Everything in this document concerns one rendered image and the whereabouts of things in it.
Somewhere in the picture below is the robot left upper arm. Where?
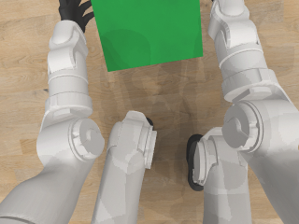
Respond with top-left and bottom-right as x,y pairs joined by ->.
0,116 -> 105,224

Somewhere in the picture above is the robot left forearm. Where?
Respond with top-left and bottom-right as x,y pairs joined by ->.
39,20 -> 93,133

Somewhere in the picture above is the robot right forearm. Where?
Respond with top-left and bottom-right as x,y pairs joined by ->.
207,0 -> 292,104

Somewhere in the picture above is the robot left thigh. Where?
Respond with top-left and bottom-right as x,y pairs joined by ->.
91,119 -> 157,224

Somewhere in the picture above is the left robot shin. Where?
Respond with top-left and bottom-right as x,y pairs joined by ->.
106,110 -> 150,154

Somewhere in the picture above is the robot right upper arm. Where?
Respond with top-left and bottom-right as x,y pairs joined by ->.
221,99 -> 299,224

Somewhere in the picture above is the carton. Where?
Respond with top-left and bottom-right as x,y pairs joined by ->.
91,0 -> 204,72

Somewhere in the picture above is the left robot hand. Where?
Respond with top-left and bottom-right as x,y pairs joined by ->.
58,0 -> 94,34

